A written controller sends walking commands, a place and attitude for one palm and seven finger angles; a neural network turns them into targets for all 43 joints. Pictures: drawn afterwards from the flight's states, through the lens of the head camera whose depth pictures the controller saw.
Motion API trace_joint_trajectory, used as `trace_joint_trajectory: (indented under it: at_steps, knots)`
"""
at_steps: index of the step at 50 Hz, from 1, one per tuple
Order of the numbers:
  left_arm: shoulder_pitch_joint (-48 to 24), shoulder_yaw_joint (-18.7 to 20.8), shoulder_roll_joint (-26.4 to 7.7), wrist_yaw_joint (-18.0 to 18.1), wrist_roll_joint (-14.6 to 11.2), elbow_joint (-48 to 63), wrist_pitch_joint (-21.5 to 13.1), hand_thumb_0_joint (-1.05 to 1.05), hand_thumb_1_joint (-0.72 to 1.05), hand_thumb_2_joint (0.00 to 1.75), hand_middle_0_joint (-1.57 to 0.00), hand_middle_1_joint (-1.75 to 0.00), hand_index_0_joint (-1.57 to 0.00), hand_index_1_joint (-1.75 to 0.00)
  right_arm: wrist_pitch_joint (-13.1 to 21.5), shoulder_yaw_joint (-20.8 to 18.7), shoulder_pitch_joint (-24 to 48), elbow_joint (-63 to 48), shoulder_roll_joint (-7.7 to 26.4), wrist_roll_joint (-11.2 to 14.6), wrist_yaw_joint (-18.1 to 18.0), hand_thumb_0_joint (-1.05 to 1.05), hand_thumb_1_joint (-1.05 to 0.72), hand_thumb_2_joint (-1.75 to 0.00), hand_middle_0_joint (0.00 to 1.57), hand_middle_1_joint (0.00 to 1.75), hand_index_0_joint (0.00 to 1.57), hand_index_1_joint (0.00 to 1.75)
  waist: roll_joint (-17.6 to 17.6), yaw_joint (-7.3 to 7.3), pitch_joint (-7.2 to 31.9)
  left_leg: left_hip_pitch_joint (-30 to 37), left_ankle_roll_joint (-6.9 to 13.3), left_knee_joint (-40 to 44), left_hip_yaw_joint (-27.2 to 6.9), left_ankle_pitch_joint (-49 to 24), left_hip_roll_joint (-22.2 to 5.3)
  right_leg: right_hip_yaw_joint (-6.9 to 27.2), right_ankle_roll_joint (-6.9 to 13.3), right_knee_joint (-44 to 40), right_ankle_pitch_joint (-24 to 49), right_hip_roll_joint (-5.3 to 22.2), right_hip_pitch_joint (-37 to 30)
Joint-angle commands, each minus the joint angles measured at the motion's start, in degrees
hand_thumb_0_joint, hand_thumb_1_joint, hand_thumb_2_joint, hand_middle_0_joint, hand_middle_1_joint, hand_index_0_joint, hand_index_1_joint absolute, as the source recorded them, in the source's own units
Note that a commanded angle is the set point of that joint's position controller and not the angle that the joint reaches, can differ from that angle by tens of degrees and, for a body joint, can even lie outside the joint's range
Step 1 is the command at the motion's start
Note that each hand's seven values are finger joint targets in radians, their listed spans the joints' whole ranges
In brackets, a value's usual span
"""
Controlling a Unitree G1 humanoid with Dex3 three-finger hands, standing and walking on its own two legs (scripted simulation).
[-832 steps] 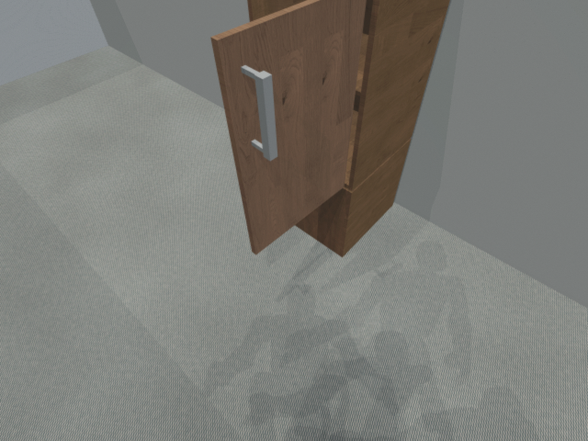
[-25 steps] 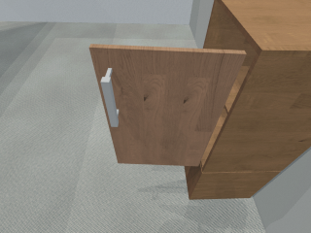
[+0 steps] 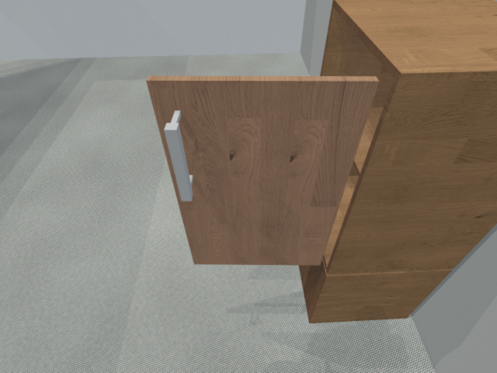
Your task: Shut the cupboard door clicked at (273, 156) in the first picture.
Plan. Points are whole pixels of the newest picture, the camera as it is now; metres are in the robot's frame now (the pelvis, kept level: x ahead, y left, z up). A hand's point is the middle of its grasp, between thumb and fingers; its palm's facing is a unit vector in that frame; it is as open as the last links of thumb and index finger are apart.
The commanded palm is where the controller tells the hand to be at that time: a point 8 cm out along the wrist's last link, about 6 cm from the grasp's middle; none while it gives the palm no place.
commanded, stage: look again from close up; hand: left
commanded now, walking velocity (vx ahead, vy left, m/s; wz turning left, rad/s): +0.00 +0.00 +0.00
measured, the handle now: (182, 158) +0.47 +0.16 +0.10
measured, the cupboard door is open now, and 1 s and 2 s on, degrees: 87 87 87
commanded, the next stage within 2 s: raise the hand and make a fist in 0.10 s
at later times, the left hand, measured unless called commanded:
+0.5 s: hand (153, 333) +0.18 +0.16 +0.01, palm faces +0.08 -1.00 -0.02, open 6.7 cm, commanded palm +0.11 +0.22 -0.04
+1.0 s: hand (143, 324) +0.19 +0.17 +0.02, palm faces +0.06 -1.00 -0.05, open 4.3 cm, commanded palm +0.15 +0.22 +0.02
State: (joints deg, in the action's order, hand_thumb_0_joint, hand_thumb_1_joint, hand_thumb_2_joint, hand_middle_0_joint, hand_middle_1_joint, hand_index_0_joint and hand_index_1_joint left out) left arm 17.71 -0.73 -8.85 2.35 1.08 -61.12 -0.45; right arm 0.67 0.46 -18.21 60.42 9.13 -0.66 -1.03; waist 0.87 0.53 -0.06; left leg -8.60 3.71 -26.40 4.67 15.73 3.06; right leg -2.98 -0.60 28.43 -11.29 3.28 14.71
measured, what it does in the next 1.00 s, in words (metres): lowers itself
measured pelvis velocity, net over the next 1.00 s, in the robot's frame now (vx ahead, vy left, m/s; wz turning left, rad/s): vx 0.00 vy -0.03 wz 0.06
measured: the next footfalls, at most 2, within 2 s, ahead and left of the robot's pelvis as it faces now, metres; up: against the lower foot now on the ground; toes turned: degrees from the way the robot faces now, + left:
none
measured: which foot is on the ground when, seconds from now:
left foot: down 0.00-1.00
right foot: down 0.00-1.00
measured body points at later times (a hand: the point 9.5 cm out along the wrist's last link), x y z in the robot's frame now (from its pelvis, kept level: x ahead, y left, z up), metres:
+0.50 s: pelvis -0.03 -0.03 -0.05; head -0.02 -0.03 +0.40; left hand +0.17 +0.21 +0.01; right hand +0.15 -0.29 -0.10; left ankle -0.01 +0.07 -0.74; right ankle +0.05 -0.13 -0.74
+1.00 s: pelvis +0.00 -0.03 -0.06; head +0.05 -0.04 +0.39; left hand +0.18 +0.22 +0.02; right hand +0.19 -0.23 -0.14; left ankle -0.01 +0.07 -0.74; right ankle +0.04 -0.13 -0.74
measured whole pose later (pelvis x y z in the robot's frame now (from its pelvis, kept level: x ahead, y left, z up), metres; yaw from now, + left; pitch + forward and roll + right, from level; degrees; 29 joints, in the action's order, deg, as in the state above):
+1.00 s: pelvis +0.00 -0.03 -0.06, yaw +3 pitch +10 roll -1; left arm 27.7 10.4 -14.1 -15.9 -18.3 8.8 -15.7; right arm 12.6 2.2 -15.3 30.8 10.3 2.3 -3.7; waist 2.6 -0.5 5.4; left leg -37.7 1.1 -56.7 -0.6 28.9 0.4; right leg -6.1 2.1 53.8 -23.3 0.6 40.5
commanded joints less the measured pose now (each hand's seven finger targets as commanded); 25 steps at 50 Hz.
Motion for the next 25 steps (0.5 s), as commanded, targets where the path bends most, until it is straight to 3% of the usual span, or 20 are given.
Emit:
trace_joint_trajectory:
  at_steps: [1,9,10,11,12,13,14,15,16,17,18,19,20,22,23,24,25]
  knots:
    - [2.86,0.65,-4.79,0.07,-0.11,2.19,-0.94,0.00,0.90,0.90,-0.20,-0.30,-0.20,-0.30,1.35,-1.07,-2.48,-2.13,5.92,-0.10,-0.12,0.00,-0.90,-0.90,0.20,0.30,0.20,0.30,-2.83,-0.40,-5.76,-9.18,-1.56,10.41,-9.62,3.29,-8.04,5.77,3.01,-5.19,-1.51,2.89,-2.90]
    - [3.05,0.59,-5.04,0.11,-0.30,1.37,-1.18,0.00,0.90,0.90,-0.20,-0.30,-0.20,-0.30,1.31,-0.62,-2.33,-0.17,5.19,0.07,-0.14,0.00,-0.90,-0.90,0.20,0.30,0.20,0.30,-1.80,-0.39,-5.19,-7.03,-1.87,9.47,-8.33,-0.07,-7.68,6.18,3.19,-7.08,-1.06,3.66,-3.24]
    - [6.72,0.61,-6.44,2.03,0.38,-1.14,-1.52,0.00,0.90,0.90,-0.20,-0.30,-0.20,-0.30,1.68,-0.64,2.77,-3.44,6.95,0.39,0.06,0.00,-0.90,-0.90,0.20,0.30,0.20,0.30,-5.94,-2.65,-6.94,-8.66,-2.96,0.56,-5.22,-8.71,-9.88,5.22,1.92,-2.86,15.39,4.89,-1.63]
    - [-48.27,22.15,-37.66,1.88,-7.05,94.23,-16.94,0.00,0.90,0.90,-0.20,-0.30,-0.20,-0.30,11.96,-3.88,-0.35,-22.06,20.71,0.19,-5.75,0.00,-0.90,-0.90,0.20,0.30,0.20,0.30,3.19,9.96,17.22,5.11,-2.92,1.27,-8.06,-15.83,-6.91,2.84,1.29,4.44,10.09,-1.87,-6.01]
    - [-7.80,0.86,-9.87,2.02,-7.90,77.46,-12.08,0.00,0.90,0.90,-0.22,-0.32,-0.22,-0.32,15.72,0.08,6.22,-21.50,10.23,3.81,-5.28,0.00,-0.90,-0.90,0.20,0.30,0.20,0.30,18.75,0.11,25.23,8.24,-4.69,1.19,-5.77,-14.97,-5.36,-0.26,2.98,4.40,-1.08,-4.15,-0.55]
    - [5.74,-1.77,-0.39,2.90,-11.19,72.82,-4.46,0.00,0.90,0.90,-0.24,-0.34,-0.24,-0.34,18.17,-0.05,7.36,-21.79,10.84,2.94,-4.69,0.00,-0.90,-0.90,0.20,0.30,0.20,0.30,18.20,-0.09,17.66,1.53,-7.28,4.60,-7.96,-11.63,-6.01,-2.83,2.81,6.36,-4.63,-4.16,-0.20]
    - [3.57,-3.04,1.01,4.16,-10.62,64.73,-3.55,0.00,0.90,0.90,-0.25,-0.36,-0.25,-0.36,19.96,0.08,7.07,-19.93,9.84,4.03,-4.33,0.00,-0.90,-0.90,0.20,0.30,0.20,0.30,7.62,1.59,1.95,-8.79,-6.48,4.86,-9.16,0.10,-4.84,-3.03,2.05,5.38,-5.95,-3.31,4.81]
    - [-1.51,-0.14,-1.70,4.47,-10.99,65.29,-6.04,0.00,0.90,0.90,-0.27,-0.38,-0.27,-0.38,20.82,-1.47,6.24,-21.59,12.22,3.59,-3.57,0.00,-0.90,-0.90,0.20,0.30,0.20,0.30,2.78,3.44,-5.97,-14.32,-5.39,2.70,-10.42,8.44,-3.76,-2.57,1.74,2.09,-7.36,-2.71,8.16]
    - [-0.34,2.88,-3.78,3.93,-10.17,62.83,-9.40,0.00,0.90,0.90,-0.29,-0.40,-0.29,-0.40,21.40,-2.24,5.91,-23.33,12.69,2.49,-3.02,0.00,-0.90,-0.90,0.20,0.30,0.20,0.30,-3.06,3.41,-7.07,-17.95,-4.82,-0.19,-10.45,11.66,-2.71,-2.57,1.74,1.98,-12.05,-2.33,11.66]
    - [3.66,5.10,-3.59,2.44,-10.45,57.26,-13.35,0.00,0.90,0.90,-0.31,-0.42,-0.31,-0.42,21.61,-3.03,6.28,-24.78,12.56,1.82,-2.39,0.00,-0.90,-0.90,0.20,0.30,0.20,0.30,-11.36,2.64,-7.18,-21.96,-4.64,-3.89,-9.73,13.12,-2.11,-2.81,1.55,3.09,-17.53,-2.40,15.72]
    - [10.03,6.83,-3.48,-0.54,-11.36,53.24,-17.52,0.00,0.90,0.90,-0.33,-0.44,-0.33,-0.44,21.98,-3.77,7.32,-27.36,12.29,1.71,-1.40,0.00,-0.90,-0.90,0.20,0.30,0.20,0.30,-10.66,-0.23,-4.88,-24.58,-5.06,-7.93,-7.73,11.54,-0.74,-1.95,2.01,4.91,-20.13,-2.10,16.43]
    - [13.95,7.29,-1.83,-3.78,-12.91,51.29,-22.61,0.00,0.90,0.90,-0.35,-0.46,-0.35,-0.46,22.27,-4.03,8.19,-28.96,11.45,1.23,-0.50,0.00,-0.90,-0.90,0.20,0.30,0.20,0.30,-14.09,-1.70,-1.35,-27.84,-5.32,-12.48,-6.28,10.69,-0.46,-1.30,2.14,8.30,-23.02,-1.83,18.54]
    - [16.84,9.68,-2.48,-7.53,-14.68,50.13,-27.91,0.00,0.90,0.90,-0.36,-0.48,-0.36,-0.48,22.06,-4.68,8.70,-30.36,11.35,1.04,0.23,0.00,-0.90,-0.90,0.20,0.30,0.20,0.30,-16.39,-3.08,0.93,-31.63,-5.57,-16.74,-4.99,10.79,-0.18,0.31,2.29,10.73,-25.74,-1.63,20.06]
    - [18.51,12.85,-5.32,-16.23,-17.50,51.00,-37.26,0.00,0.90,0.90,-0.40,-0.52,-0.40,-0.52,21.24,-5.57,10.23,-33.60,12.22,1.00,1.41,0.00,-0.90,-0.90,0.20,0.30,0.20,0.30,-14.83,-3.65,5.67,-37.96,-5.55,-24.09,-3.87,10.18,0.20,5.47,2.72,14.41,-25.18,-0.20,18.82]
    - [21.00,16.19,-8.37,-19.55,-17.87,49.12,-38.36,0.00,0.90,0.90,-0.42,-0.54,-0.42,-0.54,20.41,-6.13,9.86,-35.21,12.40,1.67,1.90,0.00,-0.90,-0.90,0.20,0.30,0.20,0.30,-8.60,-4.54,7.14,-39.15,-5.29,-25.68,-3.78,10.12,0.39,7.44,3.53,15.72,-23.98,0.56,17.86]
    - [20.42,15.28,-9.13,-21.51,-18.11,52.54,-37.23,0.00,0.90,0.90,-0.44,-0.56,-0.44,-0.56,19.82,-5.80,11.83,-38.12,12.76,2.45,1.95,0.00,-0.90,-0.90,0.20,0.30,0.20,0.30,-4.39,-5.13,8.93,-40.05,-4.60,-25.22,-3.02,12.50,0.83,7.82,3.42,16.00,-27.15,0.35,18.62]
    - [17.62,14.58,-9.55,-22.38,-18.85,56.29,-34.86,0.00,0.90,0.90,-0.46,-0.58,-0.46,-0.58,19.22,-5.75,13.48,-40.85,13.18,3.16,1.61,0.00,-0.90,-0.90,0.20,0.30,0.20,0.30,-1.47,-4.84,8.84,-40.32,-4.24,-24.28,-2.79,16.11,0.95,7.86,3.27,15.98,-31.34,-0.06,20.46]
